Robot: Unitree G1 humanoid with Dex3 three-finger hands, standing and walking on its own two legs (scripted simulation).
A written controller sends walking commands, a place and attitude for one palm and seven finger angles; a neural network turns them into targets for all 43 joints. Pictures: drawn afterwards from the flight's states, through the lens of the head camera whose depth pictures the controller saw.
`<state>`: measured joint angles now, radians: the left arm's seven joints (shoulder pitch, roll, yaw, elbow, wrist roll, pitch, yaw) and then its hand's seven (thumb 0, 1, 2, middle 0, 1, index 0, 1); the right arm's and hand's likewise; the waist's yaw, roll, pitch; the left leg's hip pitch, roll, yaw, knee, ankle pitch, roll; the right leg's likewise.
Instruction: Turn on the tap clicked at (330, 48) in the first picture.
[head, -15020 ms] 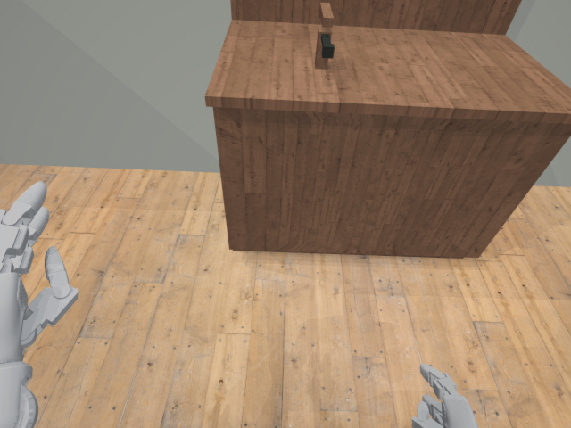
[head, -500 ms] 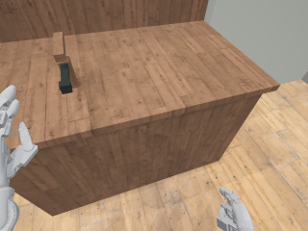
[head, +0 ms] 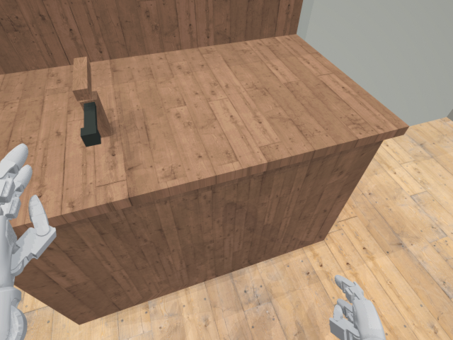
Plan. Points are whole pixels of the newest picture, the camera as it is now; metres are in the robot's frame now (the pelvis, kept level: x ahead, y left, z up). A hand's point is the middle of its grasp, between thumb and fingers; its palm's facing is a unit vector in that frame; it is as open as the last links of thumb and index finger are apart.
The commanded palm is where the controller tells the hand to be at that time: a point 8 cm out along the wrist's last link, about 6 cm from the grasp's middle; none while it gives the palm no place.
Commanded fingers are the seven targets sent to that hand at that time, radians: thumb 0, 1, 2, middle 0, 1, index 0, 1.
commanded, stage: shuffle to correct the standing spot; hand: left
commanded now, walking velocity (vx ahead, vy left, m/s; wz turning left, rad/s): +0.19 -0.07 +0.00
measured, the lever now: (90, 136) +0.44 +0.30 +0.12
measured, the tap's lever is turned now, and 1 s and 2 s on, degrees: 0 0 0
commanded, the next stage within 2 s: come to a stop and stand still in 0.62 s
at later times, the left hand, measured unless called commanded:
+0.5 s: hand (91, 191) +0.28 +0.23 +0.15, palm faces +0.42 -0.86 -0.29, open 7.4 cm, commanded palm +0.22 +0.27 +0.17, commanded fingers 0.00 0.90 0.90 -0.20 -0.30 -0.20 -0.30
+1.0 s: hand (131, 140) +0.37 +0.19 +0.18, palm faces +0.41 -0.83 -0.39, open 7.4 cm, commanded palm +0.32 +0.23 +0.17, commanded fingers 0.00 0.90 0.90 -0.20 -0.30 -0.20 -0.30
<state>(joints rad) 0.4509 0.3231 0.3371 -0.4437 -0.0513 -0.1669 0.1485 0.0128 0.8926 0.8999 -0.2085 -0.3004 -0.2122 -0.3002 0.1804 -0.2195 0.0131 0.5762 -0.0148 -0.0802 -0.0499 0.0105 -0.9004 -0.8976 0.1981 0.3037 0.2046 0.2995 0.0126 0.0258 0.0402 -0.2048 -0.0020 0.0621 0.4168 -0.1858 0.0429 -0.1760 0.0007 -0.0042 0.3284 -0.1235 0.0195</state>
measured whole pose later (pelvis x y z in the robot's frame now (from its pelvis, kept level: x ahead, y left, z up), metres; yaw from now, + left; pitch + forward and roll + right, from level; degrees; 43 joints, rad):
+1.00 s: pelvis +0.15 -0.04 -0.02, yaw -1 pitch -5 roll +0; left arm 0.47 0.36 0.38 -0.61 -0.07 -0.16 0.16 0.01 0.89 0.90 -0.21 -0.30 -0.22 -0.30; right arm 0.13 -0.23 0.02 0.60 0.01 -0.07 -0.05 0.01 -0.90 -0.90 0.20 0.30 0.20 0.30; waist 0.02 0.01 0.14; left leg -0.33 0.05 -0.01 0.73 -0.34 0.00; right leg -0.28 0.03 -0.13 0.55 -0.20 -0.09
